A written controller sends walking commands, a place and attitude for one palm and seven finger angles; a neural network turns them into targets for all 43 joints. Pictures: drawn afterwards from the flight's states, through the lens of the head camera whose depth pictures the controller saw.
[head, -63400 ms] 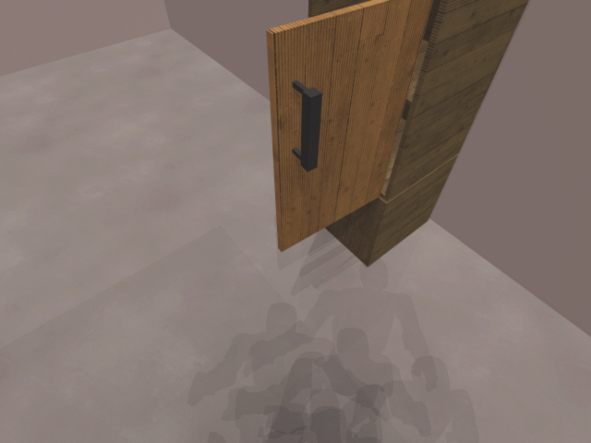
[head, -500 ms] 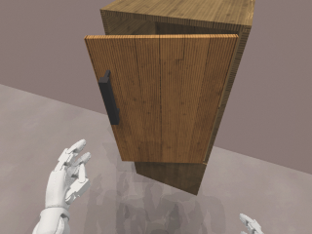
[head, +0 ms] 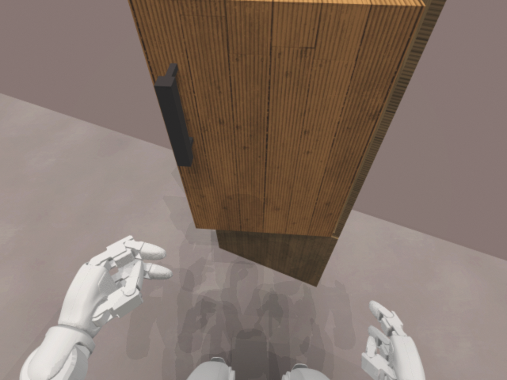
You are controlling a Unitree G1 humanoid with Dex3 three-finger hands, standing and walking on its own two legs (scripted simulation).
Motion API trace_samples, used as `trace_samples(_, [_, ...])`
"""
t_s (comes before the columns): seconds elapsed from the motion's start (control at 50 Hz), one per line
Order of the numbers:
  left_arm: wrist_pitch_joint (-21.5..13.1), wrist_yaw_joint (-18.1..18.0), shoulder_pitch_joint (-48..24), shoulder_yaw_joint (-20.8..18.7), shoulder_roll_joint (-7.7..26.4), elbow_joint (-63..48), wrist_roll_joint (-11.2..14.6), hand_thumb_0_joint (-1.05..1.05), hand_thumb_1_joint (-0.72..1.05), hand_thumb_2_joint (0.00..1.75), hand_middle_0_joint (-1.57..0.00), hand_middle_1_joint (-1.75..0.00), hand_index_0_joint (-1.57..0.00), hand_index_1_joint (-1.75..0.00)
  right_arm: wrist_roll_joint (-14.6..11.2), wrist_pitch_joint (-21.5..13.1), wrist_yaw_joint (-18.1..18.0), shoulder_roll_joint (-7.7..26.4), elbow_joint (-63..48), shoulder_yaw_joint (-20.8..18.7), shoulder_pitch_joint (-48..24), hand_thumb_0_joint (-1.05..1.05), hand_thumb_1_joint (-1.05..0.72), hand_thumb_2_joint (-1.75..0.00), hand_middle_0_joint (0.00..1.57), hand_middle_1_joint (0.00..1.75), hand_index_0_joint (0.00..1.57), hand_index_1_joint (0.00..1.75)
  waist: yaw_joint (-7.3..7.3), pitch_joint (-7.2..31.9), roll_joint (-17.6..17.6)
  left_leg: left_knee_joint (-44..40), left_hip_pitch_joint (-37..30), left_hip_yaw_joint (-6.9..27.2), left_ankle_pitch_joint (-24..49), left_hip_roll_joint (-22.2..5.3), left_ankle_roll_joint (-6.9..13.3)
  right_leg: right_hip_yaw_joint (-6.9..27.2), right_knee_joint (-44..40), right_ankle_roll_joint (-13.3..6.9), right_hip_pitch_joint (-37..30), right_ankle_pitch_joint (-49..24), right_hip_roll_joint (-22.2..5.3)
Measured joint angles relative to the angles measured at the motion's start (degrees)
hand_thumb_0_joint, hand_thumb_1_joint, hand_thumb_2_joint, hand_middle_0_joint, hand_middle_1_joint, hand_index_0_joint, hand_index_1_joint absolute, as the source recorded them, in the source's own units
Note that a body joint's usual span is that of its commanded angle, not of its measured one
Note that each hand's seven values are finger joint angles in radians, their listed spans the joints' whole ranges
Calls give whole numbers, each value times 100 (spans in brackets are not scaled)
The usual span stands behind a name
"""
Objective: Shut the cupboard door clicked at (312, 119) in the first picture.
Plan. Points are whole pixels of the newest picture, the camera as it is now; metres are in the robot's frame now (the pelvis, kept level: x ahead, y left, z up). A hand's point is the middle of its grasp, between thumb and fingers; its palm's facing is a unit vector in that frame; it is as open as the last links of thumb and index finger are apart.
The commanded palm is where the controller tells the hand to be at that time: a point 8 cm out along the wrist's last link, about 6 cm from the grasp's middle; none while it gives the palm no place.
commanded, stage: raise the hand and make a fist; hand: left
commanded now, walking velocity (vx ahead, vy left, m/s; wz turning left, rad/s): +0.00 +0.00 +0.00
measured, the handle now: (179, 118) +0.50 +0.15 +0.14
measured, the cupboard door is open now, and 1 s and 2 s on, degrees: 19 19 19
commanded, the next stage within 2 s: bring the fist close to the handle in 1.16 s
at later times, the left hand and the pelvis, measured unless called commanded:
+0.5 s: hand (60, 268) +0.23 +0.25 +0.12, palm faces +0.04 -1.00 -0.04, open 3.1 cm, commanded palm +0.20 +0.29 +0.12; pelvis +0.02 +0.05 +0.02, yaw +1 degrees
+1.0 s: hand (77, 265) +0.24 +0.23 +0.13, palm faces -0.03 -1.00 -0.03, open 3.1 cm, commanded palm +0.21 +0.28 +0.14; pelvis +0.01 +0.04 +0.04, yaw +0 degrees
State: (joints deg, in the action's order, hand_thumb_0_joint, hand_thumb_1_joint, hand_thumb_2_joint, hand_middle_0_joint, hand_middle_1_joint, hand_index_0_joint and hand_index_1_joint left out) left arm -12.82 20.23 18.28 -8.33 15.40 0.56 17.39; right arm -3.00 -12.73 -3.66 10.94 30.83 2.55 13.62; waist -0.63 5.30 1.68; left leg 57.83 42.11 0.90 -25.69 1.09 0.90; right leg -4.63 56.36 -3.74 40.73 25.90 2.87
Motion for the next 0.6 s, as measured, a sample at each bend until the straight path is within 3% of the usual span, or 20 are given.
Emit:
trace_samples(0.04, [119, -339, 256, -210, -87, -223, 76, 2, 90, 90, -76, -91, -76, -91, 30, 49, 8, -41, -14, -39, 190, 1, -90, -90, 21, 30, 20, 30, -35, -3, -21, -222, -219, -90, 34, -2, 43, 102, -200, 27, -185, -57, 7])
trace_samples(0.12, [-374, -807, 718, -508, -200, -693, 84, 2, 90, 90, -83, -99, -83, -99, 115, 27, 73, 52, 53, -148, 460, 1, -90, -90, 21, 30, 20, 30, 8, 18, -42, -425, -401, -129, 55, 45, 134, 156, -430, 106, -384, -100, -32])
trace_samples(0.18, [-715, -729, 819, -398, -199, -852, 43, 2, 90, 90, -88, -105, -89, -105, 155, -42, 116, 255, 88, -179, 486, 1, -90, -90, 21, 30, 20, 30, 59, -15, 6, -333, -317, -76, 23, 108, 213, 99, -411, 171, -365, -70, -92])
trace_samples(0.22, [-741, -561, 813, -198, -208, -865, 16, 2, 91, 90, -92, -109, -92, -109, 142, -88, 115, 371, 96, -192, 426, 1, -90, -90, 21, 30, 20, 30, 83, -46, 44, -255, -257, -54, -3, 140, 261, 73, -384, 217, -344, -54, -123])
trace_samples(0.32, [-392, -449, 753, 188, -134, -983, -150, 2, 90, 90, -101, -119, -102, -119, 112, -142, 53, 403, 2, -195, 209, 1, -90, -90, 20, 30, 20, 30, 109, -58, 29, -269, -336, -93, -8, 183, 346, 112, -442, 307, -442, -79, -165])
trace_samples(0.46, [-207, -890, 520, -117, -57, -1356, -99, 2, 90, 90, -114, -133, -115, -133, 95, -81, 89, 215, -220, -23, 25, 1, -90, -90, 20, 30, 20, 30, 167, -12, 15, -524, -738, -94, 69, 217, 393, 129, -763, 380, -881, -190, -192])
trace_samples(0.6, [520, -643, 250, 61, -57, -1210, -223, 2, 90, 90, -124, -145, -125, -145, 48, 5, 106, 185, -271, 178, 26, 1, -90, -90, 21, 30, 20, 30, 238, -45, 71, -827, -1082, -63, 217, 262, 424, 111, -1108, 424, -1257, -348, -230])
